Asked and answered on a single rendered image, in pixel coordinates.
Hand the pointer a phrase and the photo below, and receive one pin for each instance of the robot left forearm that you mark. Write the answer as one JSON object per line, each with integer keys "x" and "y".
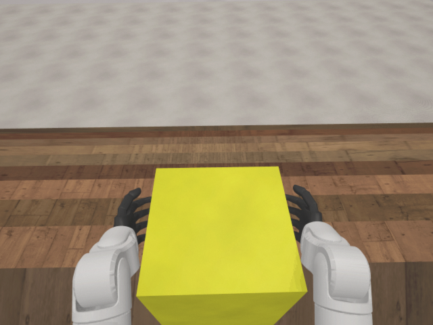
{"x": 101, "y": 284}

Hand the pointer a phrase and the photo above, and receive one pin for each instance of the left robot hand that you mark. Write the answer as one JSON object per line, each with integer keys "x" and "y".
{"x": 126, "y": 215}

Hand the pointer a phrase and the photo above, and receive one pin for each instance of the robot right forearm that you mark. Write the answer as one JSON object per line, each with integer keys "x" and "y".
{"x": 341, "y": 276}

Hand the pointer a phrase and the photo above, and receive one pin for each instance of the right robot hand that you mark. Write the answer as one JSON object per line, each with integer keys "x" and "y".
{"x": 309, "y": 212}

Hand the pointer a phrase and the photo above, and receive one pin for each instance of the carton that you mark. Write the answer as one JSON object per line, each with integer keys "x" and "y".
{"x": 219, "y": 248}

